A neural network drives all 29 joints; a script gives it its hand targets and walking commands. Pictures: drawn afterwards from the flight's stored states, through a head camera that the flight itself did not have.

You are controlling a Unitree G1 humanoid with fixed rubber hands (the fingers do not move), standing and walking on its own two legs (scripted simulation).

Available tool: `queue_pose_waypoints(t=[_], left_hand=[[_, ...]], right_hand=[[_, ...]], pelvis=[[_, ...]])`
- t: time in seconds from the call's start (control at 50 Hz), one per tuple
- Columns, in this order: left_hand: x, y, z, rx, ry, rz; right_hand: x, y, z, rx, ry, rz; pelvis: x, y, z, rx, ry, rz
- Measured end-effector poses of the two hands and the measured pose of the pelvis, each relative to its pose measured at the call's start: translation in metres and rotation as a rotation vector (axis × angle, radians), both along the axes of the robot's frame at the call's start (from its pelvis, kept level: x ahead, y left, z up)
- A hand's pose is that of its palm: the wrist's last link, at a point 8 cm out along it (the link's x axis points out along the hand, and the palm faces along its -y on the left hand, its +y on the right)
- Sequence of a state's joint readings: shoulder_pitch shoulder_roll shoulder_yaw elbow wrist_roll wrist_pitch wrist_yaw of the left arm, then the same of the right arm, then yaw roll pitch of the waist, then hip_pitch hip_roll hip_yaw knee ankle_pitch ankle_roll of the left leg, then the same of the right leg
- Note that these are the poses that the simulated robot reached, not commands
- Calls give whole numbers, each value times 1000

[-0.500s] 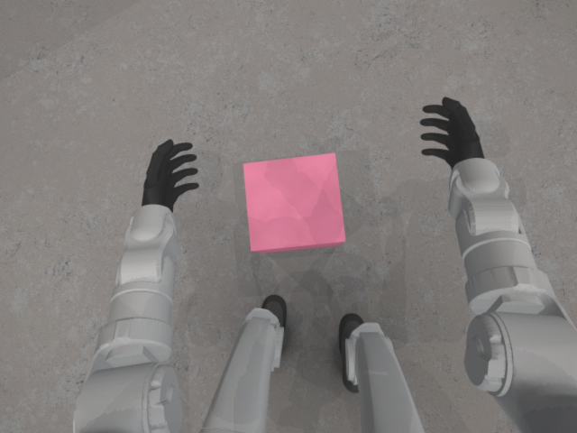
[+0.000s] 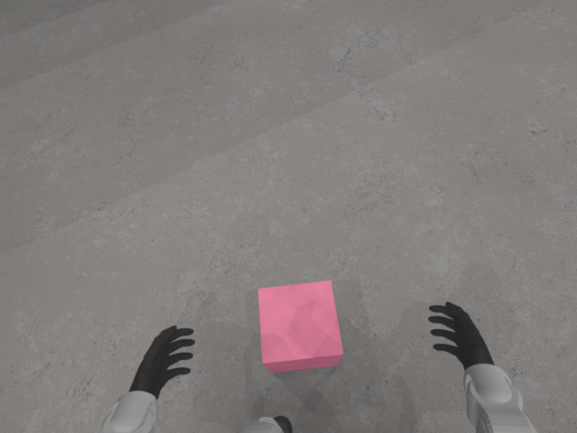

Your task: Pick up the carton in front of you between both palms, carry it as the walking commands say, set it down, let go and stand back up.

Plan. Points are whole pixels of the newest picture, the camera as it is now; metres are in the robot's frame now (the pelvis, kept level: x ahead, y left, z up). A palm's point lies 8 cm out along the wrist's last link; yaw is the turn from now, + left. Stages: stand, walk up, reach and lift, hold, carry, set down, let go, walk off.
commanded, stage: let go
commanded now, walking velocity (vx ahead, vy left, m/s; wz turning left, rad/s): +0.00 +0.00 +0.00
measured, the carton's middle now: (300, 329) +0.38 +0.05 -0.64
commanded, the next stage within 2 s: stand in 0.64 s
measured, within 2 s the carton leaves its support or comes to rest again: neither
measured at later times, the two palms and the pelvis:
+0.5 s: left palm (153, 396) +0.16 +0.22 -0.05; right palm (528, 424) +0.16 -0.25 -0.05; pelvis +0.00 -0.02 +0.01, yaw +1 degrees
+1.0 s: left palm (109, 416) +0.14 +0.29 -0.09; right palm out of the picture +0.13 -0.29 -0.06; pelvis +0.01 +0.00 +0.01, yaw +0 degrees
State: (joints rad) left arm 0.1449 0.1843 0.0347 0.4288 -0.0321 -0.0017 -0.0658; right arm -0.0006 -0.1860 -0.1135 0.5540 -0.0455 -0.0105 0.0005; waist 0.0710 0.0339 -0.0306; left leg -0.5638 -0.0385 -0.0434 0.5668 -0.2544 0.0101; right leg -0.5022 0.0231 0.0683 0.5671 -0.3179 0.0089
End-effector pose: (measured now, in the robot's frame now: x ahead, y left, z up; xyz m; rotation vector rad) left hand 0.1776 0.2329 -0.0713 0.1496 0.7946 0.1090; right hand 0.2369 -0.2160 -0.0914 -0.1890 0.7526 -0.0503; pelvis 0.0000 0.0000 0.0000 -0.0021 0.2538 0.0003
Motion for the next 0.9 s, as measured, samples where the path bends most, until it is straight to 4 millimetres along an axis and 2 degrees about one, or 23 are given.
queue_pose_waypoints(t=[0.12, 0.26, 0.34, 0.44, 0.66, 0.8, 0.9], left_hand=[[-18, -7, 14, 1, 1, -7], [-14, -18, 17, -5, -10, -39], [-10, -23, 17, -5, -11, -52], [-11, -23, 17, 0, 0, -53], [-19, -1, 20, 68, 19, -1], [-31, 33, 0, 139, 51, 4], [-40, 48, -11, 156, 107, -2]], right_hand=[[-33, -17, 21, -6, 10, -2], [-65, -36, 37, -6, 29, -25], [-75, -40, 39, -2, 38, -31], [-76, -37, 40, 4, 40, -27], [-77, -26, 33, -24, 30, -26], [-95, -59, 28, -174, 112, -62], [-102, -75, 31, -228, 147, -95]], pelvis=[[6, -9, 10, 9, -126, 8], [7, -19, 14, 13, -242, 7], [5, -21, 13, 13, -287, 3], [2, -21, 13, 13, -321, 1], [0, -11, 9, 10, -332, 13], [0, -5, 7, 0, -275, 3], [4, 0, 8, -4, -265, -2]])
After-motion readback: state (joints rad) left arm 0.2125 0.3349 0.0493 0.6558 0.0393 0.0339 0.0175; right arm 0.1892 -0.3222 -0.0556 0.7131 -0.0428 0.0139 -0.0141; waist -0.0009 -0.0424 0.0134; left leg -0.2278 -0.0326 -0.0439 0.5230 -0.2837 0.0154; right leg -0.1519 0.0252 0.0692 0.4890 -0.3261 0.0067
